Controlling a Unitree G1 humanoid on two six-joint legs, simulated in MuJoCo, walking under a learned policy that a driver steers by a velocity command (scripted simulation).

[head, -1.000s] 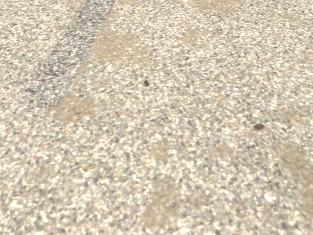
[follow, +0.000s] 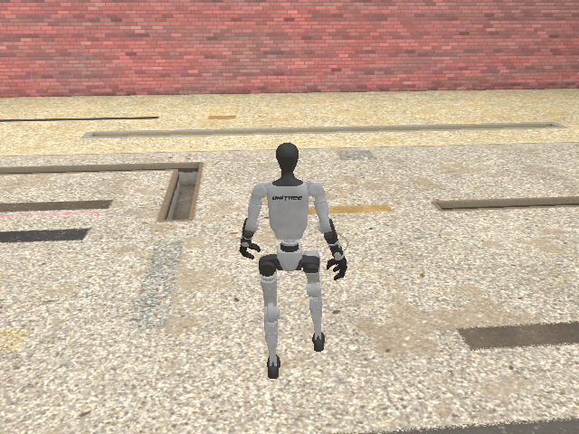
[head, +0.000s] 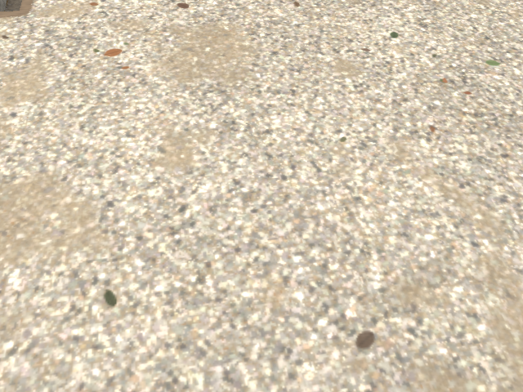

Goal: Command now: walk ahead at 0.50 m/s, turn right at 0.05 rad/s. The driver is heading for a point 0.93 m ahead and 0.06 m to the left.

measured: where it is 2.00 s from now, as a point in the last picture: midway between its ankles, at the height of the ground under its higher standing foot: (252, 259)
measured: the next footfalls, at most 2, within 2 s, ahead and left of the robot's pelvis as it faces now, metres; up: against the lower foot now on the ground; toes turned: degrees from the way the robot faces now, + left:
right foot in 0.22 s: +0.29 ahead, -0.15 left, +0.00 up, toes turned -1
left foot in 0.74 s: +0.58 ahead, +0.10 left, +0.00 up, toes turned +2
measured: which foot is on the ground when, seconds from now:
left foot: down 0.00-0.22, up 0.24-0.72, down 0.74-1.00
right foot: up 0.00-0.20, down 0.22-0.74, up 0.76-1.00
